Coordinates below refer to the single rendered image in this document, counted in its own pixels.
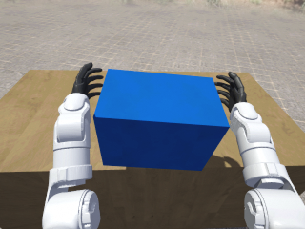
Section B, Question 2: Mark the robot left forearm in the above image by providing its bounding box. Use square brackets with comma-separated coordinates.
[42, 93, 92, 229]

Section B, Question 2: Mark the left robot upper arm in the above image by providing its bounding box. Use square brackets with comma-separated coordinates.
[43, 189, 101, 229]

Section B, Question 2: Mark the carton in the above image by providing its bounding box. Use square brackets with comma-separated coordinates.
[93, 69, 230, 171]

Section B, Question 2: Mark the left robot hand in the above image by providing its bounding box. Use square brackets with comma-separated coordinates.
[71, 62, 104, 100]

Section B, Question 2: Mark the right robot upper arm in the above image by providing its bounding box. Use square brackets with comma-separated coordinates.
[244, 188, 305, 229]

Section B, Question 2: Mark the robot right forearm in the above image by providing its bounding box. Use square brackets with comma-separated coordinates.
[229, 102, 305, 208]

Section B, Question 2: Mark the right robot hand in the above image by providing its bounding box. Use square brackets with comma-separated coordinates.
[214, 72, 247, 112]

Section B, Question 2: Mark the pedestal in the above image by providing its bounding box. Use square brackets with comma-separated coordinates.
[0, 70, 305, 229]

